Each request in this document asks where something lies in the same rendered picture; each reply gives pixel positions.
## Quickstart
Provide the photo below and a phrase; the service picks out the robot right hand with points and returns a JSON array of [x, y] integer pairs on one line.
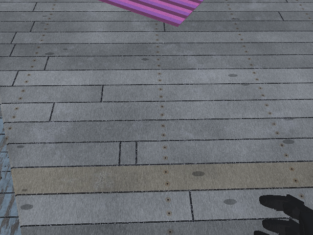
[[291, 206]]

